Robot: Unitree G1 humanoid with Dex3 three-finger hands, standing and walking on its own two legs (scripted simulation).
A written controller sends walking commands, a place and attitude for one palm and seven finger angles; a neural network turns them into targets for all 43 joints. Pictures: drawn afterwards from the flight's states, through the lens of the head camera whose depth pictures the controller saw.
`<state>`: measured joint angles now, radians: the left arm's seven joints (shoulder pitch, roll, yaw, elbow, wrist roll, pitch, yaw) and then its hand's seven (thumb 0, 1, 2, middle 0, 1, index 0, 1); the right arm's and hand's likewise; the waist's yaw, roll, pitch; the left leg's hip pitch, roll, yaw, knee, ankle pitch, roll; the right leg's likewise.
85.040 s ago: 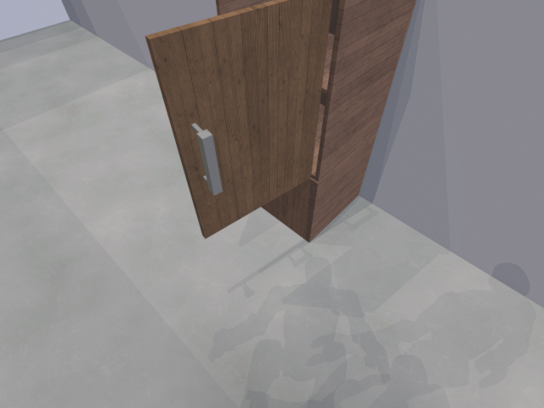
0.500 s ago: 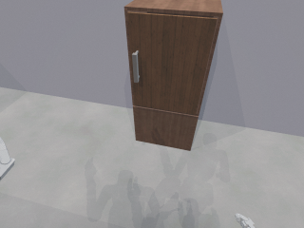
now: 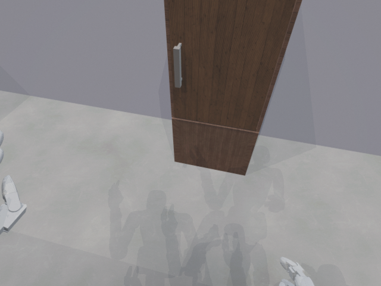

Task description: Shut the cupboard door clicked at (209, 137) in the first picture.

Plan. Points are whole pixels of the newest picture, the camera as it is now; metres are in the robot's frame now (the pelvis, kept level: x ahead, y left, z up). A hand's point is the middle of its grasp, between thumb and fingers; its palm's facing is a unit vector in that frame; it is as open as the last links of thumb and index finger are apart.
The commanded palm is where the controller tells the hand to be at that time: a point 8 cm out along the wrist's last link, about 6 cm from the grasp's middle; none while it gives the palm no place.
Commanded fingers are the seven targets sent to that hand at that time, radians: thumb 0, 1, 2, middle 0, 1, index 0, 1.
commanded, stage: stop stepping back and stand still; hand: left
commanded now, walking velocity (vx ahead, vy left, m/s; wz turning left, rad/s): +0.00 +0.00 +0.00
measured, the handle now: (178, 65) +0.94 +0.10 -0.02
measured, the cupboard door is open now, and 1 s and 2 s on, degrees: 0 0 0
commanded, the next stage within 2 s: let the arm hang, fingers relaxed in 0.30 s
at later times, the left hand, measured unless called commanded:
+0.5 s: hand (55, 226) +0.22 +0.27 +0.04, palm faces +0.18 -0.85 -0.49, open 7.4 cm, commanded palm none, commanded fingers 0.00 0.90 0.90 -0.20 -0.30 -0.20 -0.30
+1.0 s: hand out of the picture -0.05 +0.21 -0.16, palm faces +0.00 -0.97 -0.24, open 7.3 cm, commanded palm none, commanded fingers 0.00 0.90 0.90 -0.20 -0.30 -0.20 -0.30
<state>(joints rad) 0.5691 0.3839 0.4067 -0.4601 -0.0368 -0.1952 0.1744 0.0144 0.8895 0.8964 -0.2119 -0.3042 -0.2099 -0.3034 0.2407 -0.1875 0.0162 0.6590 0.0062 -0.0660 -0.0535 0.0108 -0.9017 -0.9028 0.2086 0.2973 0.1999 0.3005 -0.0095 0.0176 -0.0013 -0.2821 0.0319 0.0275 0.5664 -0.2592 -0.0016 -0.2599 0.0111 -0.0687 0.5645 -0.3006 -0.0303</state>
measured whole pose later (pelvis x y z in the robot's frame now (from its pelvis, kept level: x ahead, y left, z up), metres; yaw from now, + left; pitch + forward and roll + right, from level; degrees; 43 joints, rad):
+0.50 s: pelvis +0.00 +0.02 +0.00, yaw +0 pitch +2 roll +0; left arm 0.35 0.38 0.19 0.03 0.01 -0.07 0.04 0.01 0.90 0.90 -0.20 -0.30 -0.20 -0.30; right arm 0.15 -0.30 0.00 0.72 0.00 -0.06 0.01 0.01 -0.90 -0.90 0.21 0.30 0.20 0.30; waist 0.02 0.06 -0.03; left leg -0.32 0.00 0.05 0.57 -0.28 0.02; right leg -0.29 -0.02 -0.05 0.55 -0.29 0.00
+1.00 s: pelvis -0.02 +0.01 +0.01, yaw -1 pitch -2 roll +0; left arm 0.32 0.21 0.01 1.15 0.01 0.02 0.01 0.01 0.93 0.90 -0.20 -0.30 -0.20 -0.30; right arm 0.33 -0.19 0.00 1.13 -0.01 0.03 -0.02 0.01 -0.91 -0.90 0.20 0.30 0.20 0.30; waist -0.01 0.01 0.05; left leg -0.20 0.02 0.06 0.41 -0.18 0.01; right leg -0.18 0.00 -0.04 0.39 -0.18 -0.02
